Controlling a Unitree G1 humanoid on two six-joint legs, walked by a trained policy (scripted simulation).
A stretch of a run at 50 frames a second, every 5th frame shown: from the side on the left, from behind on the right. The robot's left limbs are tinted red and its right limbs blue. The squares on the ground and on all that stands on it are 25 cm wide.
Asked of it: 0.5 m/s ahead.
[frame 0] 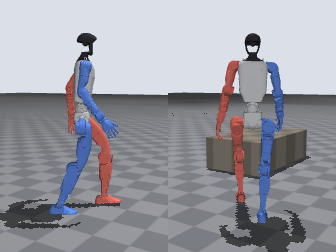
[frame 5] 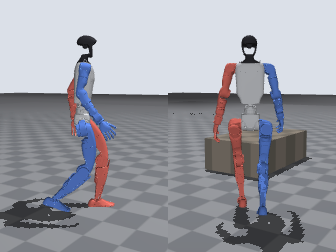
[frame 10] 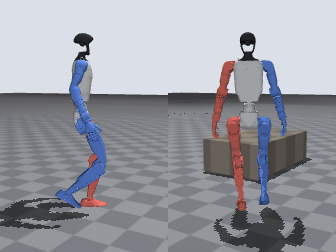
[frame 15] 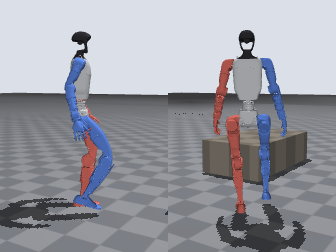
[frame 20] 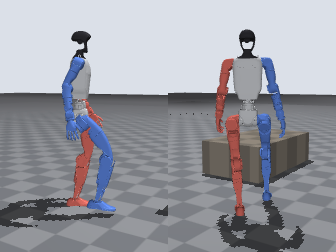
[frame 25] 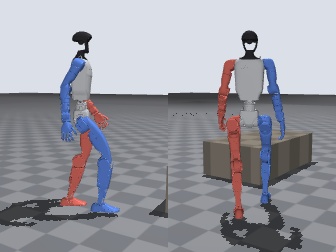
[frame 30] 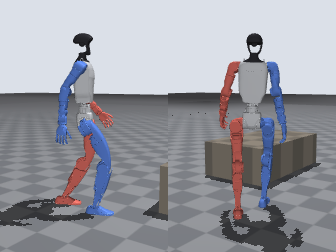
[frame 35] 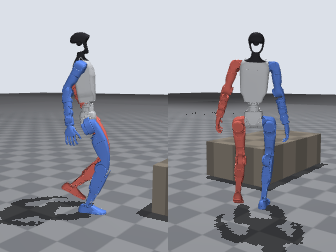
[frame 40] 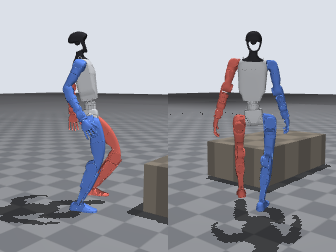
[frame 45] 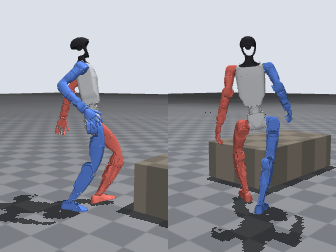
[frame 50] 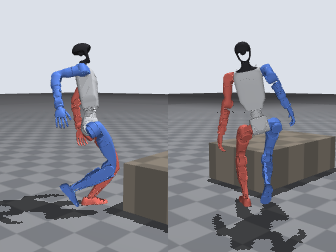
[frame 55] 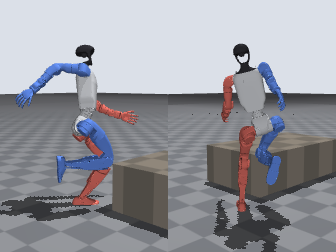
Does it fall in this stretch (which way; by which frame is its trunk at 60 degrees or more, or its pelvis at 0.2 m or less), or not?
no
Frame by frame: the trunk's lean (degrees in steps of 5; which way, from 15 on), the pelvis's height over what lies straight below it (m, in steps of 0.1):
0: 5, 0.8
5: 5, 0.7
10: 0, 0.8
15: 0, 0.8
20: 0, 0.8
25: 0, 0.8
30: 5, 0.8
35: 10, 0.8
40: 10, 0.8
45: 15 backward, 0.7
50: 15 backward and to its left, 0.7
55: 15 to its left, 0.7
